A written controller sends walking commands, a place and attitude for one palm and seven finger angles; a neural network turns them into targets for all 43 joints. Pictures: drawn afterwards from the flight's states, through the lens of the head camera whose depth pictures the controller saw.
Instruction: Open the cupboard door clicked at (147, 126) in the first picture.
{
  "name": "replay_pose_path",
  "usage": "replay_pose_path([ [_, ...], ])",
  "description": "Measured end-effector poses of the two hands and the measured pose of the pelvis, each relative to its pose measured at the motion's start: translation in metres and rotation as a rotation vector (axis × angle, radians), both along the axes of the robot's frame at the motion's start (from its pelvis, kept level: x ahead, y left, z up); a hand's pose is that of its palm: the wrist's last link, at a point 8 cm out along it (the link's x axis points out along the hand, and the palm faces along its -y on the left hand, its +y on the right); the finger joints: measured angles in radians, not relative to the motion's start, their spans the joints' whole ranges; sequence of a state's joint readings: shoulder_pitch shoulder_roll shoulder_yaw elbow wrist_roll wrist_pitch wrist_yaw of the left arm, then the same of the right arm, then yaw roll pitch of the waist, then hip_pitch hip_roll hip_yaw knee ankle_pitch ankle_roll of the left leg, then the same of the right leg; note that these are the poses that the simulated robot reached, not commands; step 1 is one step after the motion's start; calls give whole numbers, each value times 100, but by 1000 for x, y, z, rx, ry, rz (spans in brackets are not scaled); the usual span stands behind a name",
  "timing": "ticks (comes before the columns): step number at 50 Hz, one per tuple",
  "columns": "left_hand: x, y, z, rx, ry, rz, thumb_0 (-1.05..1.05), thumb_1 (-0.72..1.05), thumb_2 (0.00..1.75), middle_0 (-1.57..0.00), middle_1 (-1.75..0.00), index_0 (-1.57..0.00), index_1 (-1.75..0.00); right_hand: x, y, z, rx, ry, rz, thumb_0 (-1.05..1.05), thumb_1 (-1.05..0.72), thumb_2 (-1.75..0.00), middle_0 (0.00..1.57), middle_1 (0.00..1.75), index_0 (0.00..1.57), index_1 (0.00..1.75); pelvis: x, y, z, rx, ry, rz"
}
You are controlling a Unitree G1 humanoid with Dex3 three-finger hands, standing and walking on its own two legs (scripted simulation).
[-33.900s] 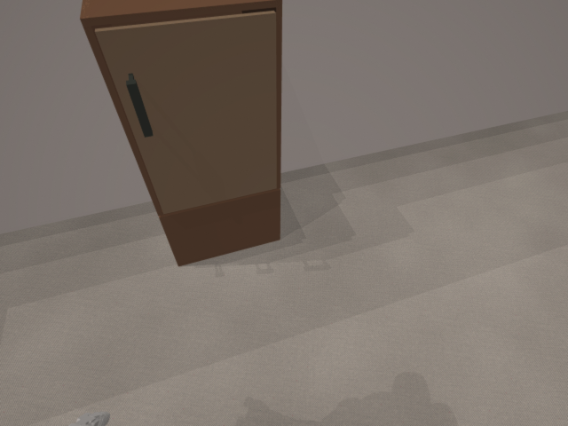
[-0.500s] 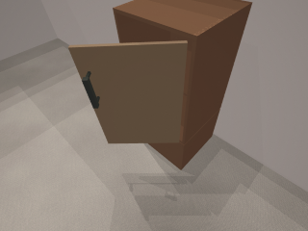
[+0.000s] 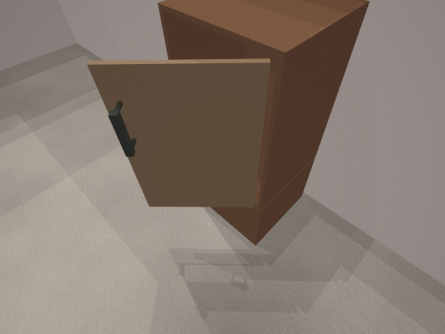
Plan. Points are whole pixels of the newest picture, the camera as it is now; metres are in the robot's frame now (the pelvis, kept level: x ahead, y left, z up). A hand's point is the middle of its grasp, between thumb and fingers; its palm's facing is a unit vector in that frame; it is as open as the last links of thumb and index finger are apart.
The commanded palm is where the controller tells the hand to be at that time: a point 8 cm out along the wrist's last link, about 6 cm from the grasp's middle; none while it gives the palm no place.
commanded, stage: look again from close up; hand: left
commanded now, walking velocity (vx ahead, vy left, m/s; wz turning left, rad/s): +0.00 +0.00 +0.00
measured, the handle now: (125, 129) +0.59 +0.29 +0.00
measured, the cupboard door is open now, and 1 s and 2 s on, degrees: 43 43 43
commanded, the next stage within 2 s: shuffle to correct the standing spot in 0.34 s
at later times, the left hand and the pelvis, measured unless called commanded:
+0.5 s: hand out of the picture +0.02 +0.17 -0.17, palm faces +0.04 -0.98 -0.22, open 7.3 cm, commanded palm none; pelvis +0.02 +0.00 +0.00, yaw +0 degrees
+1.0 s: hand out of the picture +0.09 +0.23 -0.17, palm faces +0.03 -0.97 -0.23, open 7.4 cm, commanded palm none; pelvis +0.05 +0.04 +0.00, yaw +0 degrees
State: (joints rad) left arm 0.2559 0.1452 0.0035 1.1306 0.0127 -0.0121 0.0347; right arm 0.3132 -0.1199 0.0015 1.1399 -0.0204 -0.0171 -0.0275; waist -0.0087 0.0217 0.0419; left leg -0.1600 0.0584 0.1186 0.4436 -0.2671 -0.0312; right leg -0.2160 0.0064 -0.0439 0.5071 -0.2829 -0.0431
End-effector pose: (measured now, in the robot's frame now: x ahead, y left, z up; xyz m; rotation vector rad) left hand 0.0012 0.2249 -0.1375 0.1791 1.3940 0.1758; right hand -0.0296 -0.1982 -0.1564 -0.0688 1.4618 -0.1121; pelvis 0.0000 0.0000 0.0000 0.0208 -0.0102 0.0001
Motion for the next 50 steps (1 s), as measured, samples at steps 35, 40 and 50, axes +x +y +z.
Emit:
replay_pose_path([
  [35, 15, 13, -6, -9, -28, 76, 0, 91, 90, -20, -30, -20, -30, 50, -11, 2, -61, -14, 61, 0, -91, -90, 20, 30, 20, 30, 26, 12, -4, -20, 4, 30],
  [40, 9, 33, -15, -20, 24, 86, 0, 90, 90, -20, -30, -20, -30, 61, 3, 7, -88, -48, 53, 0, -91, -90, 20, 30, 20, 30, 33, 31, -8, 0, 3, 9],
  [50, 82, 49, -4, 7, -57, 1, 0, 91, 90, -19, -30, -20, -30, 48, 35, 3, -33, 3, 21, 0, -91, -90, 20, 30, 20, 30, 49, 43, -4, 11, 14, -3],
])
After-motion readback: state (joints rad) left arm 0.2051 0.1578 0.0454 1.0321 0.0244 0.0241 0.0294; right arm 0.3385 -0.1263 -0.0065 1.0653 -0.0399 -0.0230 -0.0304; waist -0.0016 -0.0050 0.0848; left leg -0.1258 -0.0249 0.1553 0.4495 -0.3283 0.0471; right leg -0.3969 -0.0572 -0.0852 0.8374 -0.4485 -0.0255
